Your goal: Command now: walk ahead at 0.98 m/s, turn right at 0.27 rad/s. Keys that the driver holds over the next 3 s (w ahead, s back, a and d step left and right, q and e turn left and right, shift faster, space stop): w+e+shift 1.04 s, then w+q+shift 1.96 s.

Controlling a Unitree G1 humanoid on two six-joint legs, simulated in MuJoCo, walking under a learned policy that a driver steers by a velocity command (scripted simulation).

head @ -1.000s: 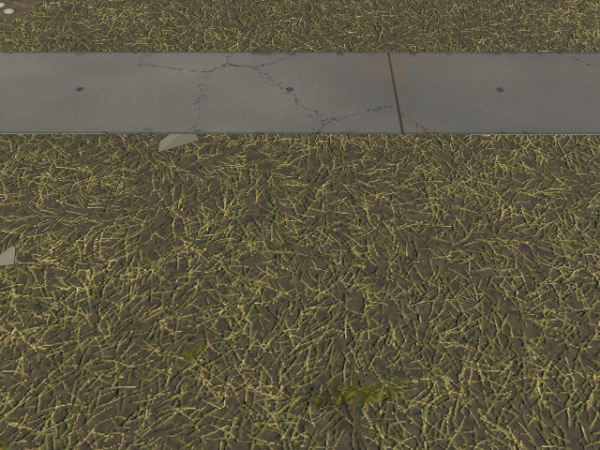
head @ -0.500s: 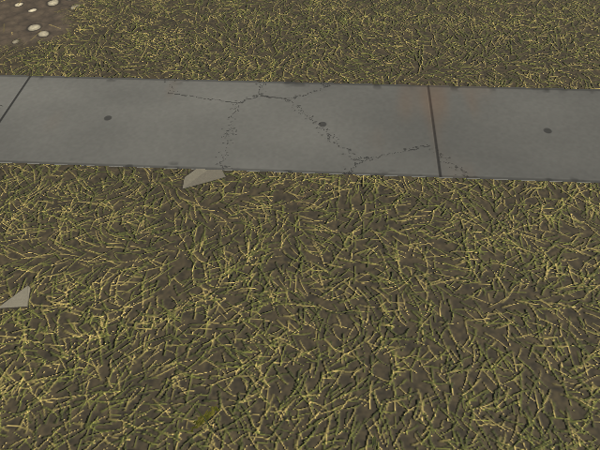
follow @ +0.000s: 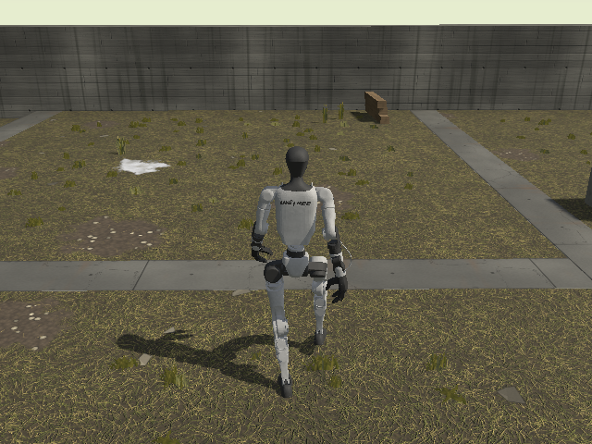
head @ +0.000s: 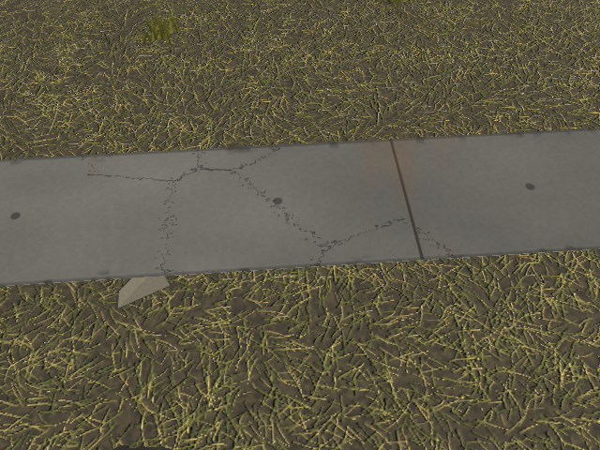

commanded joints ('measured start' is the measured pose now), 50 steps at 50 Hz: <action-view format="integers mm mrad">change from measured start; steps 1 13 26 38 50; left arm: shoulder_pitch -119 337 428 123 233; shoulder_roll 32 160 263 85 205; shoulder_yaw -9 84 104 27 43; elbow -66 114 70 -145 -147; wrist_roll -17 -5 -35 9 1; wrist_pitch -9 10 -29 62 53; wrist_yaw -5 49 53 -4 -13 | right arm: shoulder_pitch -9 -326 -598 -182 -163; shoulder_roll -135 -141 -179 -119 -342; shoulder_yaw -11 6 23 -15 -59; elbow -53 -288 -474 -243 -225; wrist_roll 2 -42 -30 -18 -31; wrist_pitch -29 -27 33 7 48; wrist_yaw -16 -23 -11 -11 -57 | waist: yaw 23 78 107 54 268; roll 29 126 -47 113 144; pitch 168 -10 -9 14 -84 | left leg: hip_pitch -177 -883 -435 -197 -121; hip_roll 256 198 97 410 396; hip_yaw -4 -189 -83 -181 185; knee -176 1245 358 61 538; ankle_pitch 688 7 351 196 1426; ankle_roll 24 -50 -91 -26 -84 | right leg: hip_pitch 195 826 701 0 598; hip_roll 80 -50 100 11 232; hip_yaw -84 599 430 124 -117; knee -171 -575 -442 530 -31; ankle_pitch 97 -340 408 -342 -256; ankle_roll -40 -276 -87 -17 -148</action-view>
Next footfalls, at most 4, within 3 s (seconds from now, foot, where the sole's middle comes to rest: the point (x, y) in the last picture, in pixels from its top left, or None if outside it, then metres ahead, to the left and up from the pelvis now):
0.16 right None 0.35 -0.06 -0.77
0.58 left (292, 319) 0.82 0.01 -0.77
1.04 right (433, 248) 1.02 -0.40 -0.77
1.50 left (494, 157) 1.38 -0.67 -0.77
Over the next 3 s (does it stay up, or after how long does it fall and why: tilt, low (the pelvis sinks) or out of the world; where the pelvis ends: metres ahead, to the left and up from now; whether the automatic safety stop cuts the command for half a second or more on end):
stays up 2.44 -0.92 0.00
